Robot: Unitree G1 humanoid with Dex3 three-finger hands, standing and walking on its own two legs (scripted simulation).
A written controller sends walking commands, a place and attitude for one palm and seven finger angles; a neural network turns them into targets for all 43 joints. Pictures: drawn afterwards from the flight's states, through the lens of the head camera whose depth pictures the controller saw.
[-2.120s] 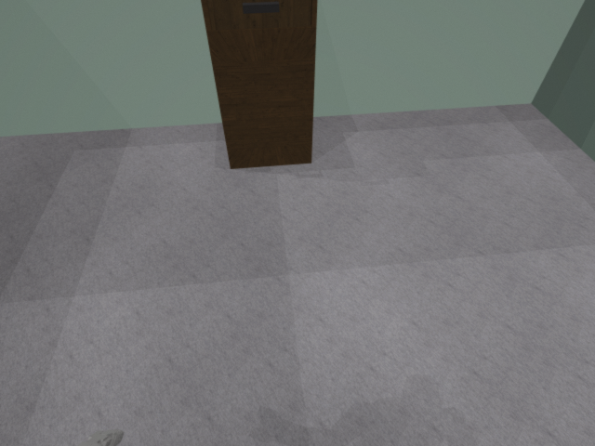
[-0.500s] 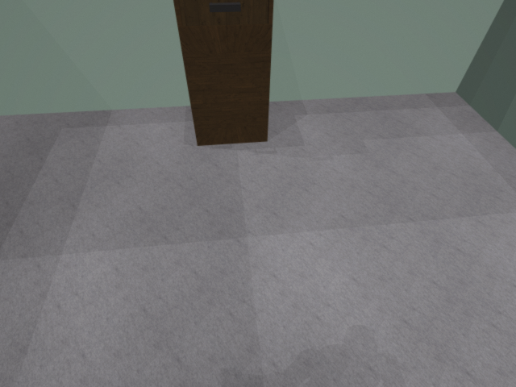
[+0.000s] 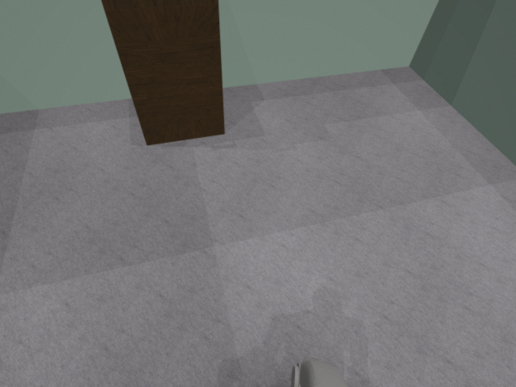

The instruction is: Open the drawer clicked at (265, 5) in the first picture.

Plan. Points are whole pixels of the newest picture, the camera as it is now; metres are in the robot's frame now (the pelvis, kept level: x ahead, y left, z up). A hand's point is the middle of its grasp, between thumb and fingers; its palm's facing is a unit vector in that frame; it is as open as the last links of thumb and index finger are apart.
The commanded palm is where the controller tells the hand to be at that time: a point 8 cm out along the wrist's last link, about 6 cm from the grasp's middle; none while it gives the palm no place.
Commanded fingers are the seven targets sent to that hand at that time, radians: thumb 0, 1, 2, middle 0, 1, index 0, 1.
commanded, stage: walk to a spot facing it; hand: left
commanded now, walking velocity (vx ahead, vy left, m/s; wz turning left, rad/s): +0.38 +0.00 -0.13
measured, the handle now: out of the picture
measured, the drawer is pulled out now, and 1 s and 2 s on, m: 0.00 0.00 0.00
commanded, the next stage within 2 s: turn to face it in 1.22 s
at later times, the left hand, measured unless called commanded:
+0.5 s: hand (173, 342) +0.22 +0.16 -0.18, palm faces +0.05 -0.99 -0.12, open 7.3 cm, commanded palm none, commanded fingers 0.00 0.90 0.90 -0.20 -0.30 -0.20 -0.30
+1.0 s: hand (200, 200) +0.55 +0.16 -0.16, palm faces -0.15 -0.97 -0.16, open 7.4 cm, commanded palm none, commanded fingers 0.00 0.90 0.90 -0.20 -0.30 -0.20 -0.30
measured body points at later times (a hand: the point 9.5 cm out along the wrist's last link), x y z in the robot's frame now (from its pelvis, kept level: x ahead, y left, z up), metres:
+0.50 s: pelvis +0.22 -0.01 +0.00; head +0.22 +0.02 +0.45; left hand +0.22 +0.22 -0.17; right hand +0.31 -0.25 -0.13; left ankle +0.32 +0.11 -0.71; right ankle +0.18 -0.11 -0.73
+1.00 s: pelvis +0.44 -0.01 +0.00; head +0.47 -0.01 +0.45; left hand +0.56 +0.21 -0.15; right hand +0.30 -0.19 -0.14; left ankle +0.33 +0.10 -0.73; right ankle +0.56 -0.14 -0.70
